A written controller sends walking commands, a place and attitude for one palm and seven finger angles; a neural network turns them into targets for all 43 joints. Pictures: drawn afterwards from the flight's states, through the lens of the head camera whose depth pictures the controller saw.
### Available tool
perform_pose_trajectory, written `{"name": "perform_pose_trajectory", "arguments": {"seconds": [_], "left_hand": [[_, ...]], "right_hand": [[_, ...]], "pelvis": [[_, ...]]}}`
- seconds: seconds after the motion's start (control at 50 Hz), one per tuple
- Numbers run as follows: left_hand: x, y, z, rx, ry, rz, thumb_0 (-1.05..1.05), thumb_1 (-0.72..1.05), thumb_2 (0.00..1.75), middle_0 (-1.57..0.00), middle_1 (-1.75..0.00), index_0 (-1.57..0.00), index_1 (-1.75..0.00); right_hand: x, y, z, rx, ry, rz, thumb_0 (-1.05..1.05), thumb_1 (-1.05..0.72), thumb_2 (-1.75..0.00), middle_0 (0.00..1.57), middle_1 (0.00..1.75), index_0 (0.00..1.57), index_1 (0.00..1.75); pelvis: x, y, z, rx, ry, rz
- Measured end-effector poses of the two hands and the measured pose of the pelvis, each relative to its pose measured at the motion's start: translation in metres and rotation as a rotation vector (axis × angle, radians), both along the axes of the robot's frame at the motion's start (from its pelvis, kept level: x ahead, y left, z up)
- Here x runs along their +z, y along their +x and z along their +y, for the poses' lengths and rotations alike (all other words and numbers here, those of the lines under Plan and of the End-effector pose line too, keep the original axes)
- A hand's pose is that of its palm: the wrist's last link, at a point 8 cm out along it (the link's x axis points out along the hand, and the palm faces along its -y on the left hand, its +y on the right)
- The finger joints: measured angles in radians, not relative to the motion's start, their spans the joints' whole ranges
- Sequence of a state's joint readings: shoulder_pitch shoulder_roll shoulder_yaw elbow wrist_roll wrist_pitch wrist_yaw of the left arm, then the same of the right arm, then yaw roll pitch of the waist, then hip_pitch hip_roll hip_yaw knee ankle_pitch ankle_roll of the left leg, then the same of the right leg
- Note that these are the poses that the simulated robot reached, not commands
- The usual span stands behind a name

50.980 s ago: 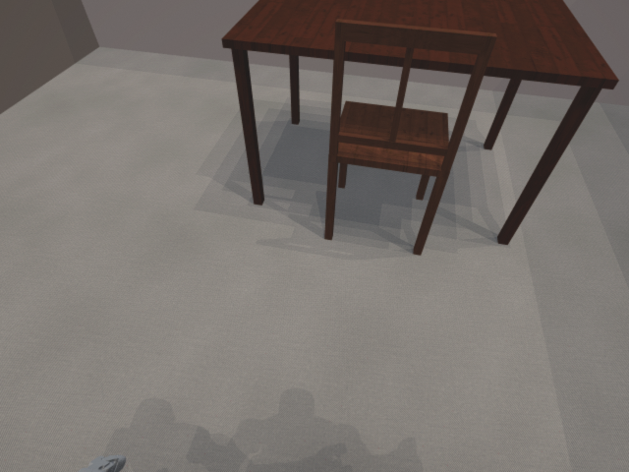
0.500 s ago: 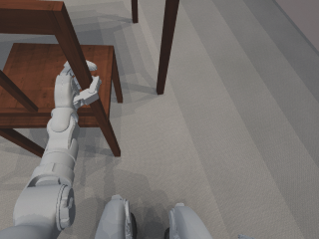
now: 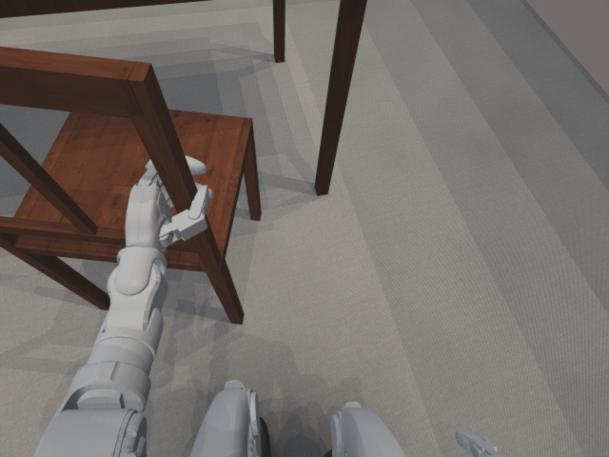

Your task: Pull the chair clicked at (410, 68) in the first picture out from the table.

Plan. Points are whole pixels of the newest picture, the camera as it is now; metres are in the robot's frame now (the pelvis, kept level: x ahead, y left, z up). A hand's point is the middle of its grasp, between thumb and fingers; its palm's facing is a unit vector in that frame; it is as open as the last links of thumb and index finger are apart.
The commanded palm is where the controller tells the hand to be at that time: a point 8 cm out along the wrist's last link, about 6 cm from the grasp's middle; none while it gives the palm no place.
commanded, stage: step backward, pulling the chair out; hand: left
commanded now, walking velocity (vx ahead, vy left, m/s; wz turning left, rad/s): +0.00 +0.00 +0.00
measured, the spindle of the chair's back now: (39, 179) +0.47 +0.35 +0.02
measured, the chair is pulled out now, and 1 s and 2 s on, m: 0.19 0.31 0.37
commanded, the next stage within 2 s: none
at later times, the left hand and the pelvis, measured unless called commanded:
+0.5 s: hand (197, 223) +0.40 +0.13 +0.04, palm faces +0.01 -0.99 -0.10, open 5.7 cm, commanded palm +0.37 +0.18 +0.04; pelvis +0.00 +0.01 +0.09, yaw -2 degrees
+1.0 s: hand (212, 292) +0.31 +0.11 +0.04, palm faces -0.02 -0.99 -0.14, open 5.8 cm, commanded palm +0.31 +0.16 +0.04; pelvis -0.06 +0.00 +0.10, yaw -2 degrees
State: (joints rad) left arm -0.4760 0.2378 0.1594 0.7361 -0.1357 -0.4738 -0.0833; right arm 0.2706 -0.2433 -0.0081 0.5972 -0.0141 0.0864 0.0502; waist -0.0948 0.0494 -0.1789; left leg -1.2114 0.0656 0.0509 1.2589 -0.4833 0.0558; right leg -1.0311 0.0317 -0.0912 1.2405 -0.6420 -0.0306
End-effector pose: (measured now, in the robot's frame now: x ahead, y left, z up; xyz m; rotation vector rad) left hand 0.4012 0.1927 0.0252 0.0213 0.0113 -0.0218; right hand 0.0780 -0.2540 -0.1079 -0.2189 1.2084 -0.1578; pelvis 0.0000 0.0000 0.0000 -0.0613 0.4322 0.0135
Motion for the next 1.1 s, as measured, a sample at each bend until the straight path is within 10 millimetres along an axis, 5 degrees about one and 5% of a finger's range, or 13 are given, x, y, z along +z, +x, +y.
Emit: {"name": "perform_pose_trajectory", "arguments": {"seconds": [0.12, 0.28, 0.4, 0.56, 0.74, 1.1], "left_hand": [[0.002, -0.005, -0.001, 0.011, 0.025, 0.011, 0.01, 0.64, 0.83, -0.41, -1.45, -0.37, -1.45], [0.022, -0.019, -0.005, 0.147, 0.011, 0.314, 0.06, 0.65, 0.77, -0.30, -1.14, -0.44, -1.45], [0.029, -0.019, -0.008, 0.099, 0.057, 0.408, 0.07, 0.65, 0.73, -0.30, -1.04, -0.48, -1.45], [0.030, -0.030, -0.008, 0.057, 0.095, 0.418, 0.07, 0.63, 0.73, -0.32, -1.06, -0.50, -1.45], [0.031, -0.066, -0.015, 0.060, 0.107, 0.421, 0.07, 0.60, 0.77, -0.34, -1.05, -0.50, -1.45], [0.032, -0.118, -0.038, -0.004, 0.141, 0.436, 0.06, 0.60, 0.73, -0.32, -1.11, -0.50, -1.45]], "right_hand": [[0.000, 0.008, 0.000, 0.002, -0.002, -0.022, 0.01, -0.91, -0.90, 0.20, 0.30, 0.21, 0.29], [0.055, 0.004, 0.018, -0.081, 0.003, 0.010, 0.01, -0.91, -0.90, 0.20, 0.30, 0.21, 0.29], [0.081, -0.008, 0.008, -0.107, -0.068, 0.029, 0.01, -0.90, -0.90, 0.21, 0.30, 0.21, 0.30], [0.084, -0.033, -0.005, -0.153, -0.100, -0.001, 0.01, -0.90, -0.90, 0.20, 0.30, 0.21, 0.29], [0.080, -0.061, 0.001, -0.156, -0.048, 0.006, 0.01, -0.90, -0.90, 0.20, 0.30, 0.21, 0.30], [0.090, -0.080, -0.019, -0.139, -0.123, -0.117, 0.01, -0.90, -0.90, 0.20, 0.30, 0.21, 0.30]], "pelvis": [[0.001, -0.004, -0.001, 0.006, 0.003, -0.024], [0.063, 0.007, 0.001, -0.009, 0.026, -0.156], [0.086, 0.008, 0.008, -0.019, 0.017, -0.204], [0.091, -0.007, 0.012, -0.056, 0.035, -0.268], [0.097, -0.031, 0.002, -0.058, 0.020, -0.302], [0.096, -0.064, 0.003, -0.036, 0.021, -0.383]]}}
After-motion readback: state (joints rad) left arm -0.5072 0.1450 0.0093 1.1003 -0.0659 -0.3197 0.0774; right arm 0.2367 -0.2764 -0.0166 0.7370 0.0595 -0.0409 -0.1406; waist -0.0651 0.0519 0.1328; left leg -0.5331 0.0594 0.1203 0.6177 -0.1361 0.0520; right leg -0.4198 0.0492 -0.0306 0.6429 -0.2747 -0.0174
